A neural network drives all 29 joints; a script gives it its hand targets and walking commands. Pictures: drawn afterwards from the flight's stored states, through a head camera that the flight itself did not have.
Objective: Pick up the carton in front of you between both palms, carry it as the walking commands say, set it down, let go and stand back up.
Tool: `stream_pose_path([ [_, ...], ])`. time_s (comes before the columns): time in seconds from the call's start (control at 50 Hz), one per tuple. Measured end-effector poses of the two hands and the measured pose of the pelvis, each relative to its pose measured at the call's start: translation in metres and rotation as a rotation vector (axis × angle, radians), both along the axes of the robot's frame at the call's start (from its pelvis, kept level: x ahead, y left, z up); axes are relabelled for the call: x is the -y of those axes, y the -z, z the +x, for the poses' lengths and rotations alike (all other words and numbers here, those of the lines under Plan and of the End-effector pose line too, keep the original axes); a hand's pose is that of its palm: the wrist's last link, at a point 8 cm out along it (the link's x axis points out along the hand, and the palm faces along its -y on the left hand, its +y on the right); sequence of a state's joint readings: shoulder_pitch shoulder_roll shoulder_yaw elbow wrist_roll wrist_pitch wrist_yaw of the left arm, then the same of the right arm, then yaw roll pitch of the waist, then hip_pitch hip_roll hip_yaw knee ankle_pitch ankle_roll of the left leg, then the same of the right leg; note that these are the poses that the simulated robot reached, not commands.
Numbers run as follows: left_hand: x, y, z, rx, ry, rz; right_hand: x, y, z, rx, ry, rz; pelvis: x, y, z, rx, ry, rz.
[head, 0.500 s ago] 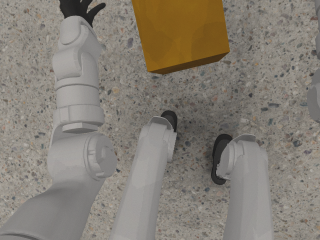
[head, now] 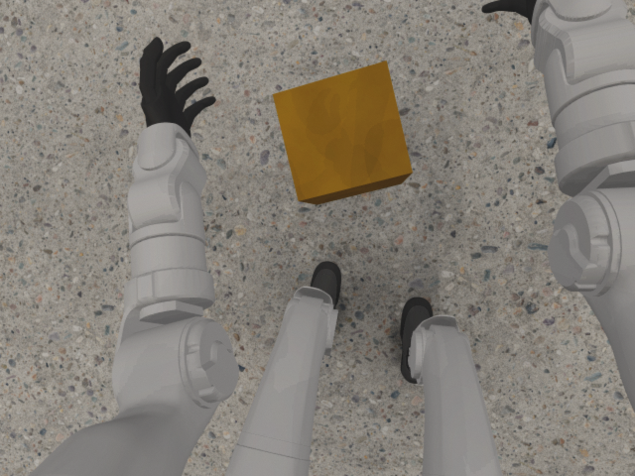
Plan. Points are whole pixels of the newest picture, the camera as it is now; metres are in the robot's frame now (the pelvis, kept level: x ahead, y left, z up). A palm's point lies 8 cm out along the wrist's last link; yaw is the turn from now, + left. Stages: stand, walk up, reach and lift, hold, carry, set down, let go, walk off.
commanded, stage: let go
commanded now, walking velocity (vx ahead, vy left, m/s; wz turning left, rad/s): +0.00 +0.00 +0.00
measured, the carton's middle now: (345, 145) +0.51 +0.12 -0.52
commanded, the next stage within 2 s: stand in 1.42 s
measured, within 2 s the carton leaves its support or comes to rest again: neither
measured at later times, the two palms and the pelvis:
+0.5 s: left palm (66, 275) +0.29 +0.28 +0.02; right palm (634, 210) +0.40 -0.14 +0.01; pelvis +0.05 +0.03 +0.10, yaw -1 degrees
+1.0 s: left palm (72, 339) +0.26 +0.23 +0.07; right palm out of the picture +0.28 -0.23 +0.06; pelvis +0.10 -0.01 +0.13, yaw +2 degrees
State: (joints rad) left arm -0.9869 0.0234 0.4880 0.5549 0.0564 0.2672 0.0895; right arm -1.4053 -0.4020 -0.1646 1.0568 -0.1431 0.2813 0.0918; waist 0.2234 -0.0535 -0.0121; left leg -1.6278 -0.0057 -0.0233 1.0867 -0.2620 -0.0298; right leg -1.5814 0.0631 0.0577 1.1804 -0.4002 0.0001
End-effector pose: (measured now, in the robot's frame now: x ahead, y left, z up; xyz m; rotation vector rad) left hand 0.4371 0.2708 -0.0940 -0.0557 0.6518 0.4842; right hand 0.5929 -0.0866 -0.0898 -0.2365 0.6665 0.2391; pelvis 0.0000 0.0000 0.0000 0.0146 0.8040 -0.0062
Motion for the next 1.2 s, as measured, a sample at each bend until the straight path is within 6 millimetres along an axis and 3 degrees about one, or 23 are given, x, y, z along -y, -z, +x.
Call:
stream_pose_path([
  [0.14,0.015,-0.027,-0.035,-0.061,0.179,0.021,0.023,-0.017,-0.062,0.010,0.147,-0.036,-0.009,-0.032,0.012,0.050,0.013,-0.020],
  [0.32,0.004,-0.078,-0.088,-0.141,0.375,0.038,0.040,-0.060,-0.150,0.006,0.291,-0.064,-0.023,-0.072,0.027,0.243,0.016,-0.032],
  [0.5,-0.006,-0.118,-0.151,-0.165,0.412,0.033,0.051,-0.095,-0.197,-0.005,0.280,-0.065,-0.031,-0.099,0.052,0.431,-0.007,-0.028],
  [0.66,0.005,-0.143,-0.195,-0.173,0.378,0.017,0.070,-0.113,-0.233,-0.033,0.256,-0.070,-0.027,-0.116,0.074,0.566,-0.030,-0.014],
  [0.76,0.015,-0.153,-0.200,-0.175,0.374,0.018,0.088,-0.124,-0.256,-0.047,0.252,-0.071,-0.019,-0.123,0.084,0.637,-0.037,-0.001],
  [1.02,0.041,-0.161,-0.181,-0.155,0.420,0.036,0.148,-0.154,-0.319,-0.078,0.295,-0.075,0.007,-0.135,0.101,0.766,-0.026,0.012],
  [1.2,0.038,-0.163,-0.181,-0.166,0.400,0.075,0.150,-0.155,-0.338,-0.074,0.314,-0.072,0.008,-0.132,0.096,0.816,-0.029,0.009],
])
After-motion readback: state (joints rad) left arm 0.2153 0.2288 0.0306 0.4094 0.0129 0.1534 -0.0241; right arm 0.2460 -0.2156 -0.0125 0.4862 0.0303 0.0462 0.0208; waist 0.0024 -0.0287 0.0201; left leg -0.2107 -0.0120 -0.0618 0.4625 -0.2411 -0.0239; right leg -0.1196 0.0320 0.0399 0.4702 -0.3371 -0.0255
